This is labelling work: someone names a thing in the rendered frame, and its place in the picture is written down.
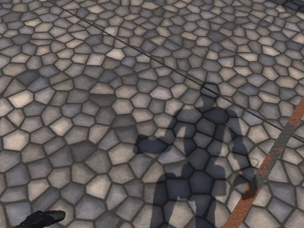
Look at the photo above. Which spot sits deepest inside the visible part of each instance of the left robot hand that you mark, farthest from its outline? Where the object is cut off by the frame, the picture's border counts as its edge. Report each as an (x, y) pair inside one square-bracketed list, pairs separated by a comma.
[(41, 219)]

